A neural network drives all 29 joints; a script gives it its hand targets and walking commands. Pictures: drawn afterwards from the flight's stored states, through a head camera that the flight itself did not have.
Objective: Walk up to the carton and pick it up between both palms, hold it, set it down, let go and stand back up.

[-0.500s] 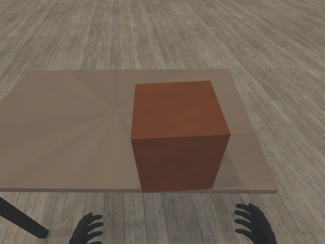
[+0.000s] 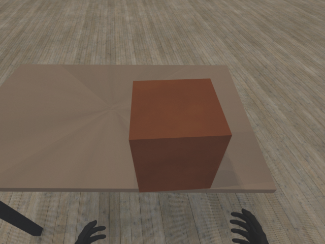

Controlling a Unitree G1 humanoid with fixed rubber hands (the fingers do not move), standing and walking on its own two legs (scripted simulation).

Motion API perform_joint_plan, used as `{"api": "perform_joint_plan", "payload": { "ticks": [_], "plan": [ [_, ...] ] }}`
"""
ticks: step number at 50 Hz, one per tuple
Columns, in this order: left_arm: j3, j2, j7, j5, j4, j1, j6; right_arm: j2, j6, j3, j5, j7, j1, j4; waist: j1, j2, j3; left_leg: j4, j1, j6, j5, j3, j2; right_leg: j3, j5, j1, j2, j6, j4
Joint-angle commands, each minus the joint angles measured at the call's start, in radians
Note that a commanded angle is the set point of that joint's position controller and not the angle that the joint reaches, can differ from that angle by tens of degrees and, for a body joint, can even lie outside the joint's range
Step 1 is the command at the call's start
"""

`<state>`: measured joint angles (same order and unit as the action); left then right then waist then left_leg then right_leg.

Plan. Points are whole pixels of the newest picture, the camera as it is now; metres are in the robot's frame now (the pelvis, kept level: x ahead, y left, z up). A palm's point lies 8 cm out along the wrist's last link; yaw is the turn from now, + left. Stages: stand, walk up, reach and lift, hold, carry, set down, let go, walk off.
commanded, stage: set down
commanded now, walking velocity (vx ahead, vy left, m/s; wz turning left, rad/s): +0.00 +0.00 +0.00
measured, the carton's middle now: (173, 137) +0.40 +0.01 +0.04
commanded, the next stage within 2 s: let go in 0.60 s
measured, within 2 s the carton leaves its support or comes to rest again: neither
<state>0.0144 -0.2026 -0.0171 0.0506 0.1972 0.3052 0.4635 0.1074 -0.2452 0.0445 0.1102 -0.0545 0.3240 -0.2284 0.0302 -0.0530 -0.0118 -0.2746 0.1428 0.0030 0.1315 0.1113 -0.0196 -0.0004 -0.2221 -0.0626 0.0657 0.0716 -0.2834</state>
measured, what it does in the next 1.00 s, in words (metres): stands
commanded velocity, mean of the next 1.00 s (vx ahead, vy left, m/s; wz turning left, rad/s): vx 0.00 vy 0.00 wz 0.00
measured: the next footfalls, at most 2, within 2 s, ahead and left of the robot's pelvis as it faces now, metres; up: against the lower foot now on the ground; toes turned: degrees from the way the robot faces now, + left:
none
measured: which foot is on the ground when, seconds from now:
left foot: down 0.00-1.00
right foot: down 0.00-1.00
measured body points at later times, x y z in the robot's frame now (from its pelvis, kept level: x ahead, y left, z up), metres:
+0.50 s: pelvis -0.02 +0.02 +0.00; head +0.00 +0.03 +0.45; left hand +0.15 +0.23 -0.10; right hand +0.16 -0.18 -0.10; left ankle +0.01 +0.12 -0.75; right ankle -0.05 -0.07 -0.75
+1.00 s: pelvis -0.03 +0.02 +0.00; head -0.02 +0.03 +0.44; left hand +0.16 +0.25 -0.08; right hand +0.14 -0.22 -0.08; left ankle +0.01 +0.12 -0.75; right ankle -0.05 -0.07 -0.75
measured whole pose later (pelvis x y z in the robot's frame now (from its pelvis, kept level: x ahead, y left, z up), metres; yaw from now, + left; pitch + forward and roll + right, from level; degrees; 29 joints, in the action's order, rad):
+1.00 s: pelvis -0.03 +0.02 +0.00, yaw -2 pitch +0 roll +0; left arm -0.01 -0.23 0.01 -0.01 0.35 0.17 0.37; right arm 0.19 -0.01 -0.08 0.00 0.08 0.14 -0.65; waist 0.01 -0.05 -0.01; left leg -0.37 0.22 -0.03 0.14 0.14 -0.02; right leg 0.03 -0.23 -0.16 0.06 0.05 -0.40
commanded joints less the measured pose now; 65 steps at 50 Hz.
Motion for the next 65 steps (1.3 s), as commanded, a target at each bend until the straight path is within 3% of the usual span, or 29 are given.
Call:
{"api": "perform_joint_plan", "payload": {
  "ticks": [1, 3, 6, 9, 12, 18, 19, 22, 23, 24, 25, 26, 30, 36, 42, 47, 52, 59, 62, 63, 65],
  "plan": [
    [0.022, -0.064, 0.011, -0.015, -0.140, -0.038, 0.012, 0.061, 0.012, -0.029, 0.018, 0.017, -0.029, 0.048, -0.002, 0.095, 0.061, -0.039, -0.182, 0.014, -0.214, -0.068, -0.020, 0.092, 0.274, -0.188, -0.106, -0.065, 0.059],
    [0.032, -0.082, 0.027, -0.035, -0.172, -0.048, 0.009, 0.093, 0.025, -0.041, 0.002, 0.024, -0.053, 0.057, 0.000, 0.079, 0.135, -0.073, -0.215, 0.022, -0.304, -0.068, -0.023, 0.094, 0.346, -0.194, -0.090, -0.072, 0.034],
    [0.029, -0.060, 0.018, -0.039, -0.076, -0.069, 0.023, 0.058, 0.020, -0.045, -0.034, 0.033, -0.075, -0.032, -0.008, 0.024, 0.097, -0.062, -0.227, 0.018, -0.260, -0.075, -0.024, 0.079, 0.304, -0.224, -0.090, -0.078, 0.045],
    [0.042, -0.069, 0.016, -0.063, -0.064, -0.111, 0.044, 0.075, 0.016, -0.045, -0.021, 0.034, -0.128, -0.069, 0.002, 0.057, 0.124, -0.062, -0.202, 0.020, -0.231, -0.067, -0.018, 0.076, 0.298, -0.185, -0.088, -0.078, 0.028],
    [0.030, -0.059, 0.006, -0.063, -0.024, -0.129, 0.074, 0.086, 0.014, -0.056, -0.032, 0.036, -0.154, -0.107, -0.016, 0.064, 0.111, -0.058, -0.187, 0.025, -0.281, -0.070, -0.017, 0.069, 0.372, -0.162, -0.089, -0.083, 0.025],
    [0.027, -0.032, 0.011, -0.079, 0.056, -0.174, 0.105, 0.068, 0.000, -0.062, -0.071, 0.046, -0.216, -0.157, -0.007, 0.033, 0.081, -0.055, -0.159, 0.013, -0.182, -0.072, -0.024, 0.061, 0.276, -0.193, -0.086, -0.079, 0.028],
    [0.020, -0.038, 0.011, -0.074, 0.056, -0.195, 0.111, 0.061, -0.003, -0.062, -0.063, 0.048, -0.237, -0.172, -0.021, 0.019, 0.096, -0.062, -0.172, 0.012, -0.187, -0.076, -0.028, 0.065, 0.285, -0.200, -0.091, -0.074, 0.030],
    [0.031, -0.038, 0.012, -0.098, 0.053, -0.231, 0.110, 0.073, -0.007, -0.058, -0.056, 0.055, -0.245, -0.219, -0.003, 0.039, 0.070, -0.061, -0.169, 0.015, -0.173, -0.074, -0.028, 0.066, 0.262, -0.211, -0.092, -0.065, 0.032],
    [0.036, -0.035, 0.015, -0.107, 0.085, -0.224, 0.116, 0.087, -0.009, -0.072, -0.050, 0.057, -0.261, -0.244, -0.011, 0.066, 0.068, -0.050, -0.183, 0.020, -0.175, -0.073, -0.026, 0.062, 0.265, -0.200, -0.093, -0.064, 0.032],
    [0.032, -0.034, 0.016, -0.113, 0.098, -0.229, 0.122, 0.095, -0.005, -0.084, -0.075, 0.060, -0.273, -0.270, -0.012, 0.040, 0.059, -0.049, -0.172, 0.016, -0.135, -0.085, -0.029, 0.067, 0.219, -0.204, -0.086, -0.062, 0.044],
    [0.043, -0.043, 0.035, -0.094, -0.003, -0.286, 0.095, 0.142, 0.015, -0.113, -0.077, 0.067, -0.291, -0.243, -0.001, 0.080, 0.158, -0.061, -0.192, 0.026, -0.152, -0.076, -0.037, 0.039, 0.190, -0.249, -0.057, -0.055, 0.008],
    [0.015, -0.022, 0.042, -0.082, 0.044, -0.290, 0.096, 0.128, 0.018, -0.107, -0.080, 0.072, -0.276, -0.278, -0.020, 0.073, 0.119, -0.063, -0.181, 0.029, -0.128, -0.082, -0.037, 0.043, 0.159, -0.277, -0.065, -0.049, 0.022],
    [0.018, -0.014, 0.041, -0.082, 0.127, -0.337, 0.129, 0.107, 0.014, -0.108, -0.093, 0.083, -0.326, -0.356, -0.020, 0.060, 0.109, -0.076, -0.160, 0.026, -0.072, -0.092, -0.044, 0.049, 0.121, -0.304, -0.091, -0.048, 0.019],
    [0.027, -0.066, 0.046, -0.074, 0.048, -0.296, 0.122, 0.154, 0.036, -0.135, -0.085, 0.097, -0.311, -0.321, -0.015, 0.041, 0.145, -0.055, -0.201, 0.006, -0.078, -0.084, -0.037, 0.061, 0.155, -0.253, -0.075, -0.046, 0.009],
    [0.000, -0.093, 0.046, -0.047, 0.002, -0.241, 0.059, 0.162, 0.086, -0.147, -0.094, 0.120, -0.272, -0.277, -0.013, 0.040, 0.120, -0.056, -0.205, -0.009, -0.082, -0.075, -0.033, 0.082, 0.160, -0.259, -0.076, -0.046, 0.006],
    [0.005, -0.113, 0.030, -0.073, 0.038, -0.181, -0.124, 0.167, 0.274, -0.148, -0.109, 0.136, -0.238, -0.333, -0.015, 0.054, 0.135, -0.115, -0.230, -0.022, -0.153, -0.085, -0.019, 0.101, 0.209, -0.305, -0.083, -0.046, -0.023],
    [-0.003, -0.121, 0.024, -0.063, 0.126, -0.165, -0.262, 0.146, 0.424, -0.132, -0.126, 0.126, -0.249, -0.422, -0.013, 0.031, 0.100, -0.150, -0.201, -0.021, -0.092, -0.091, -0.023, 0.107, 0.123, -0.369, -0.096, -0.042, -0.019],
    [-0.022, -0.137, 0.040, -0.044, 0.139, -0.195, -0.293, 0.148, 0.464, -0.162, -0.153, 0.109, -0.271, -0.476, -0.024, 0.021, 0.056, -0.138, -0.193, -0.019, 0.046, -0.084, -0.032, 0.088, -0.054, -0.432, -0.091, -0.037, -0.006],
    [-0.043, -0.127, 0.058, -0.039, 0.195, -0.152, -0.293, 0.126, 0.474, -0.155, -0.165, 0.113, -0.251, -0.496, -0.035, 0.026, 0.042, -0.111, -0.103, -0.018, 0.080, -0.065, -0.025, 0.069, -0.015, -0.341, -0.082, -0.051, -0.021],
    [-0.048, -0.127, 0.064, -0.045, 0.176, -0.161, -0.291, 0.111, 0.473, -0.149, -0.149, 0.116, -0.258, -0.510, -0.018, 0.041, 0.053, -0.100, -0.092, -0.018, 0.090, -0.067, -0.023, 0.070, -0.008, -0.306, -0.079, -0.052, -0.031],
    [-0.057, -0.125, 0.070, -0.049, 0.164, -0.175, -0.285, 0.107, 0.468, -0.146, -0.152, 0.117, -0.263, -0.524, -0.023, 0.065, 0.046, -0.092, -0.073, -0.016, 0.112, -0.071, -0.017, 0.065, -0.032, -0.304, -0.082, -0.045, -0.033]
  ]
}}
